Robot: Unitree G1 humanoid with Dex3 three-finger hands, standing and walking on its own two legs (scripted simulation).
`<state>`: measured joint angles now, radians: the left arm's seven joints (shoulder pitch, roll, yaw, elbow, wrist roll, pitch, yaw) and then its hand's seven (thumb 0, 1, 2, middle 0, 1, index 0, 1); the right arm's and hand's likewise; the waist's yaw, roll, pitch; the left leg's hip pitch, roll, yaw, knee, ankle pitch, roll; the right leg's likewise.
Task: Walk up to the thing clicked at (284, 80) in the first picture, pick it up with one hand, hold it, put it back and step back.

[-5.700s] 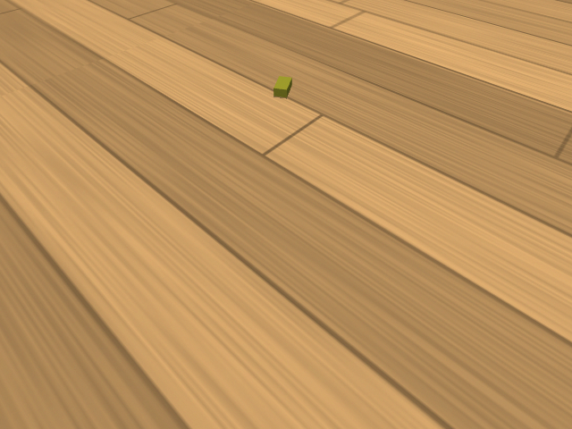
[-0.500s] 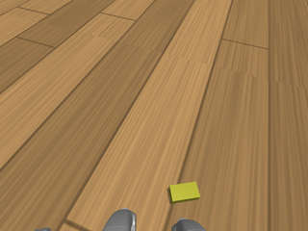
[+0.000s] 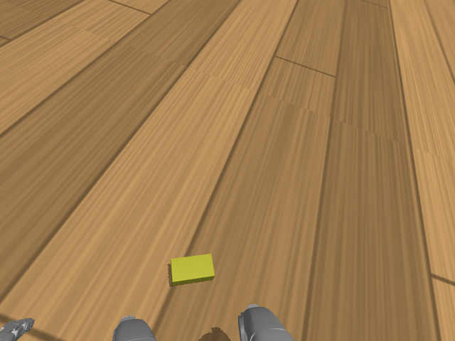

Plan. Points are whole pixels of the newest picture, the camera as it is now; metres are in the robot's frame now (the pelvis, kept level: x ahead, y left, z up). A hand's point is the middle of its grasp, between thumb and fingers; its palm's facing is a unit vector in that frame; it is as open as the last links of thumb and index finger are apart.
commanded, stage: walk up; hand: left
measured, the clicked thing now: (192, 269) +0.45 +0.00 -0.70
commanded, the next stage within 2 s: none
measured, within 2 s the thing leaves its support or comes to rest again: neither
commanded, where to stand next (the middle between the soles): +0.10 -0.21 m, yaw +8 degrees
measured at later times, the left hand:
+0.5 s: hand out of the picture +0.03 +0.11 -0.14, palm faces +0.00 -0.94 -0.33, open 7.4 cm
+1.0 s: hand out of the picture -0.07 +0.00 -0.09, palm faces +0.09 -0.87 -0.48, open 7.4 cm
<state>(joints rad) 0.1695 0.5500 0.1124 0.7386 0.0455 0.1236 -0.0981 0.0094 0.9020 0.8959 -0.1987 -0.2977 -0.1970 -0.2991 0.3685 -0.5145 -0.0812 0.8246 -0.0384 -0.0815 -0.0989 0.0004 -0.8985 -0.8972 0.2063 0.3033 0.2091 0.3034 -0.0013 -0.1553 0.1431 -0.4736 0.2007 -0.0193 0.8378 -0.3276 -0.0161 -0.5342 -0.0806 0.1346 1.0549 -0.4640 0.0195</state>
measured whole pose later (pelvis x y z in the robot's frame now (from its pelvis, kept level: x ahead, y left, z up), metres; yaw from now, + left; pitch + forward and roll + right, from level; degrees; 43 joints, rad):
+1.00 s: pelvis -0.02 -0.29 +0.03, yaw +5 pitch -2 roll -1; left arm 0.37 0.39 0.06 0.96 0.03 -0.06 0.01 0.01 0.89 0.89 -0.21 -0.30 -0.20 -0.30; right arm 0.25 -0.43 -0.07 0.92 -0.03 0.02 0.03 0.00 -0.91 -0.90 0.20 0.30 0.20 0.30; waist 0.04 0.10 0.08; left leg -0.56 0.01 -0.08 1.00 -0.30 0.01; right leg -0.25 -0.02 0.02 0.64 -0.35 0.03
